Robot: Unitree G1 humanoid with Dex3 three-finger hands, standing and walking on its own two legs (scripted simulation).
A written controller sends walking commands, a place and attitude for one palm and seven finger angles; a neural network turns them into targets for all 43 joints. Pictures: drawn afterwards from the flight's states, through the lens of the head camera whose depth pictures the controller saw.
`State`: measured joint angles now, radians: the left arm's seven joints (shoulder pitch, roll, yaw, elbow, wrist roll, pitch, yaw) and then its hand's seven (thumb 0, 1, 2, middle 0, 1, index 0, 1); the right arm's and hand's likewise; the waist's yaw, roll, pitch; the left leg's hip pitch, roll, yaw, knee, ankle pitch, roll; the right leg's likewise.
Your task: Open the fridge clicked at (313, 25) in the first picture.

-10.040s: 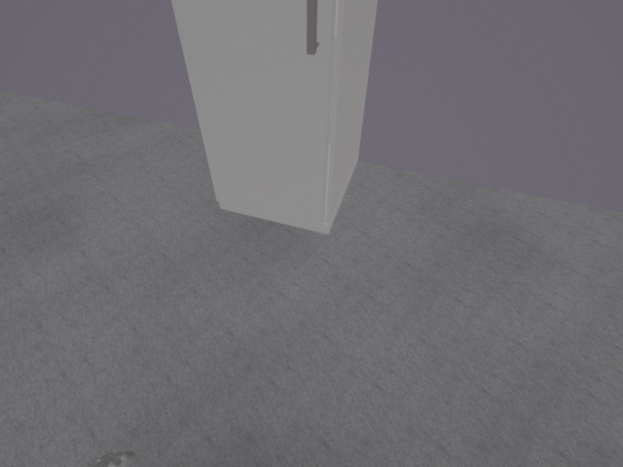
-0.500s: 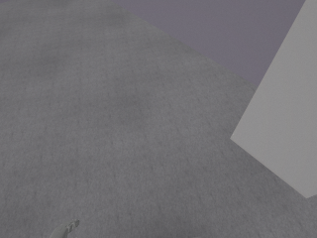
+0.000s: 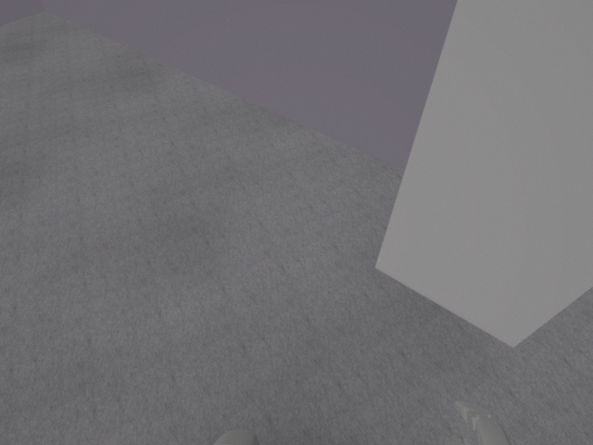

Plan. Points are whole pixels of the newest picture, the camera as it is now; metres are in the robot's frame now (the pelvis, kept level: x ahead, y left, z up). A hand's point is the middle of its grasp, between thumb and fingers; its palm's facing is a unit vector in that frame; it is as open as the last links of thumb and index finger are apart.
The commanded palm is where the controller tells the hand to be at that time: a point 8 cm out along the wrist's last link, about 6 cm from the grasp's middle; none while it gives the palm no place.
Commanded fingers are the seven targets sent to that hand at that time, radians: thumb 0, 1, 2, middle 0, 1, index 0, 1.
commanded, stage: turn to face it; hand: right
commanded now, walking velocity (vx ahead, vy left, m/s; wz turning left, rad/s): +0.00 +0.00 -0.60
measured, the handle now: out of the picture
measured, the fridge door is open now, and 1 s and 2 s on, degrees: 0 0 0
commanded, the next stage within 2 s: take the last steps up to it in 0.82 s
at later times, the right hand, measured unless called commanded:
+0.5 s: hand out of the picture -0.05 -0.20 -0.18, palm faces +0.36 +0.90 -0.26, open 7.4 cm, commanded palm none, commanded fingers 0.00 -0.90 -0.90 0.20 0.30 0.20 0.30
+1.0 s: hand out of the picture -0.08 -0.23 -0.16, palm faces +0.49 +0.84 -0.23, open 7.4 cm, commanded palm none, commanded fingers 0.00 -0.90 -0.90 0.20 0.30 0.20 0.30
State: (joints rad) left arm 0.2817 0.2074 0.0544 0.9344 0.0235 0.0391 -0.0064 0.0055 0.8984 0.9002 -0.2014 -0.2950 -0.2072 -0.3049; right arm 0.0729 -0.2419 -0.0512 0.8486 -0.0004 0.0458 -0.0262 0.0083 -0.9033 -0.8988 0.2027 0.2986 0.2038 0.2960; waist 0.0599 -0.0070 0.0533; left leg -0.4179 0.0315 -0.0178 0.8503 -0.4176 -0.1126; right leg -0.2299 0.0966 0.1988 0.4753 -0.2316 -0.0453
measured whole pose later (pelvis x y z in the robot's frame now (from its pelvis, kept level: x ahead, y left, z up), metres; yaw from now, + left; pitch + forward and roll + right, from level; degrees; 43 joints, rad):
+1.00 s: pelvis -0.07 -0.01 +0.00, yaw -28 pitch -2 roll +1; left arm 0.24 0.18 0.04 0.98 0.02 0.03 0.00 0.00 0.91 0.90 -0.20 -0.29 -0.21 -0.30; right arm 0.18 -0.22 -0.05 0.96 -0.01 0.05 -0.02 0.01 -0.90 -0.90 0.20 0.30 0.20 0.30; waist 0.02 0.00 0.03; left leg -0.36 0.06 0.03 0.87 -0.43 -0.08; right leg -0.23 0.05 0.03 0.42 -0.16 -0.06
